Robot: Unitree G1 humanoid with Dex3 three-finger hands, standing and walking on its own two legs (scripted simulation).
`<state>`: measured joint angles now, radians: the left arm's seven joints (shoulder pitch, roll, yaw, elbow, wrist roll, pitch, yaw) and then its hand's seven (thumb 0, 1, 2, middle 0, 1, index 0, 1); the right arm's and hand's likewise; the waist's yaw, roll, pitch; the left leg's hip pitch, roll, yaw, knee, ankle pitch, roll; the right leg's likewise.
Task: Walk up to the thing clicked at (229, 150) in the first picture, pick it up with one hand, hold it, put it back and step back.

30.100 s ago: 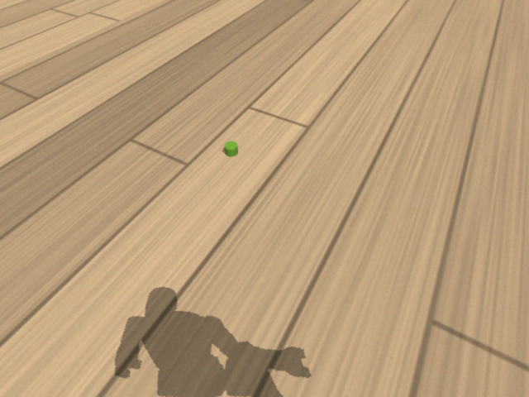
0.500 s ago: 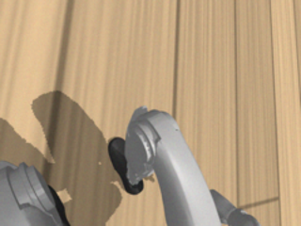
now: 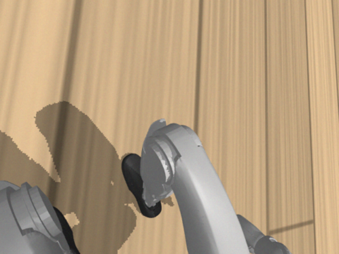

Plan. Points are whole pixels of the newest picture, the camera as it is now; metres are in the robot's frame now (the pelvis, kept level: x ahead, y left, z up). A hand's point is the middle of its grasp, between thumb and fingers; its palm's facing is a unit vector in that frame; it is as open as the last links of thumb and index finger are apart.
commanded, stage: open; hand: left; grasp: from above
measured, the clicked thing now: out of the picture +0.48 +0.35 -0.28
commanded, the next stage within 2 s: withdraw in 0.24 s
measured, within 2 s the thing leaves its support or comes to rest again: neither
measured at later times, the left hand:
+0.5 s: hand out of the picture +0.48 +0.35 -0.24, palm faces -0.41 -0.15 -0.90, open 13.8 cm
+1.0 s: hand out of the picture +0.46 +0.36 -0.08, palm faces -0.46 -0.12 -0.88, open 14.0 cm
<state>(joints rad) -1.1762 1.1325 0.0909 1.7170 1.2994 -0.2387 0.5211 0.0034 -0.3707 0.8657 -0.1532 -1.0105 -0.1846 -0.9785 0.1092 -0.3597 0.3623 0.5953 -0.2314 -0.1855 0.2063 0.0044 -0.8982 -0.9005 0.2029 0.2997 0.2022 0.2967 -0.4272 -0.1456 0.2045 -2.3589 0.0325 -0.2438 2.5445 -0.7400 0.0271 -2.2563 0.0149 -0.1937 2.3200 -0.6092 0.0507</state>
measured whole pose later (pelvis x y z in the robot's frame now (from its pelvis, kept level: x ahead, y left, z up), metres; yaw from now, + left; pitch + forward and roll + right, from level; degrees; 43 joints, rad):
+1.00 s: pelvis -0.01 -0.01 +0.05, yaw +7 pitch +35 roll -10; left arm -1.07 0.84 0.00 1.26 1.15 -0.12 0.08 0.00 -0.50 1.01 -0.10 -0.99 -0.09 -1.00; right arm 0.16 -0.33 0.14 0.59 -0.10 0.02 0.14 0.00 -0.90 -0.90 0.20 0.30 0.20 0.30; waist -0.28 0.02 -0.02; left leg -2.26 0.01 -0.13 2.32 -0.68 0.02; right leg -2.19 -0.03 -0.11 2.19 -0.61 0.02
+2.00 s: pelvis +0.00 +0.00 +0.17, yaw +12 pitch +33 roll -6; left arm -0.35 0.51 0.04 0.53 0.54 0.07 0.01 0.01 0.81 0.89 -0.21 -0.33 -0.21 -0.32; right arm 0.12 -0.30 -0.02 0.58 0.02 0.01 0.05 0.01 -0.90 -0.90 0.20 0.30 0.20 0.30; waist -0.08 0.04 -0.19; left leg -1.86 0.01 -0.07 1.94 -0.66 0.02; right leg -1.82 -0.03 -0.06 1.85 -0.61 0.02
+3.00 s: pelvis +0.09 +0.00 +0.41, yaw +16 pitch +10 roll -3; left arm 0.50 0.22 0.03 -0.12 -0.05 0.45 0.02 0.01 0.90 0.90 -0.20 -0.30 -0.20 -0.30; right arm 0.27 -0.22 0.05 0.52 0.01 -0.24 -0.19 0.02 -0.90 -0.90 0.20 0.30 0.20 0.30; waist -0.04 0.05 -0.17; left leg -0.68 0.02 -0.06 1.00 -0.50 0.00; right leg -0.65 -0.02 -0.08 0.93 -0.46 0.01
